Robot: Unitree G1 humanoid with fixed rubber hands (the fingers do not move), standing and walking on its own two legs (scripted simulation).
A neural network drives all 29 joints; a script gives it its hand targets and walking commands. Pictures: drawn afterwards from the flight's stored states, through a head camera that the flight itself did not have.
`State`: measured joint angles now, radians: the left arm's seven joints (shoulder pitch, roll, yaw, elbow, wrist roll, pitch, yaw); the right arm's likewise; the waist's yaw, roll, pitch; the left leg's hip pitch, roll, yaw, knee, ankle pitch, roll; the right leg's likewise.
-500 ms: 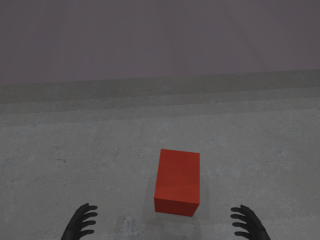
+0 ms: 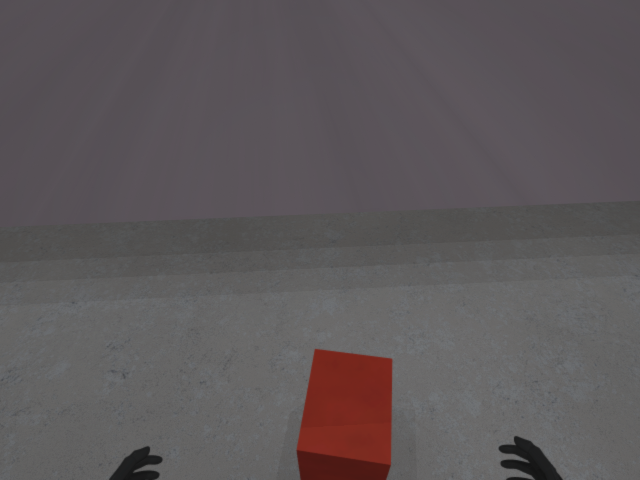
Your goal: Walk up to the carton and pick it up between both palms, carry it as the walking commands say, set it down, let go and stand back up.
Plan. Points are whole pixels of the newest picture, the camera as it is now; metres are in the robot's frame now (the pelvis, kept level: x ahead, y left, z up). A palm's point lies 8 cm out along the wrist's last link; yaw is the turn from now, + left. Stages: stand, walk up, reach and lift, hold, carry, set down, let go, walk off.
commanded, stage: stand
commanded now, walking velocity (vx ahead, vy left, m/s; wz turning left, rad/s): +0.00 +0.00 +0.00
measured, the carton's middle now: (346, 422) +0.48 -0.06 -0.63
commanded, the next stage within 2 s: none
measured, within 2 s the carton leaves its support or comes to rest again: neither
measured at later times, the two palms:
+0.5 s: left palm out of the picture +0.09 +0.30 -0.07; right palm out of the picture +0.09 -0.29 -0.08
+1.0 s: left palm out of the picture +0.03 +0.33 -0.09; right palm out of the picture +0.03 -0.29 -0.10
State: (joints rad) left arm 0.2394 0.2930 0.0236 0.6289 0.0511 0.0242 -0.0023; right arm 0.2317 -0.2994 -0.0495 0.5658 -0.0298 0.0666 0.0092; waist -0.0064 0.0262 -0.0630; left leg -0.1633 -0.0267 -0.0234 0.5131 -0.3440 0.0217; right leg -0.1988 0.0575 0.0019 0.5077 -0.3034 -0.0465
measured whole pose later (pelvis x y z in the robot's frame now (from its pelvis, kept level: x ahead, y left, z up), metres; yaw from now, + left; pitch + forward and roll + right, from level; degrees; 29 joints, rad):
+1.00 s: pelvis -0.04 +0.02 +0.01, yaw -1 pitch -2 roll +0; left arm 0.24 0.38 0.00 0.98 0.02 -0.04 -0.01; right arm 0.26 -0.38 -0.01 0.92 -0.02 -0.05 -0.01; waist 0.01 0.01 -0.06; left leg -0.15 -0.06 0.00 0.42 -0.24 0.05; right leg -0.20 0.02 0.04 0.44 -0.20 -0.01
